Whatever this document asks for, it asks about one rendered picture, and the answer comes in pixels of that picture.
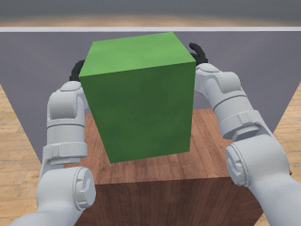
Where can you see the carton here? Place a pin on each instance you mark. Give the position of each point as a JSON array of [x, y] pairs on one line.
[[140, 91]]

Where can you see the left robot upper arm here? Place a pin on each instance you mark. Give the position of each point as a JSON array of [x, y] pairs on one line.
[[63, 195]]

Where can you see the robot left forearm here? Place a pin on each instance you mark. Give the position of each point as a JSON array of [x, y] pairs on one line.
[[65, 129]]

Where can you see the robot right hand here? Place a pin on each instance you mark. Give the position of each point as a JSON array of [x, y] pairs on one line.
[[199, 57]]

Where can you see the robot right forearm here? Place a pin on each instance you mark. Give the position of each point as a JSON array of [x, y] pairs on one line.
[[235, 114]]

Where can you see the right robot upper arm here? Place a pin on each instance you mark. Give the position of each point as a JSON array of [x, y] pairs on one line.
[[259, 164]]

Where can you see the pedestal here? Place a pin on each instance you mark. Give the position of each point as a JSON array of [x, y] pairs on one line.
[[181, 189]]

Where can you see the robot left hand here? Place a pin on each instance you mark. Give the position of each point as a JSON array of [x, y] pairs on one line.
[[76, 70]]

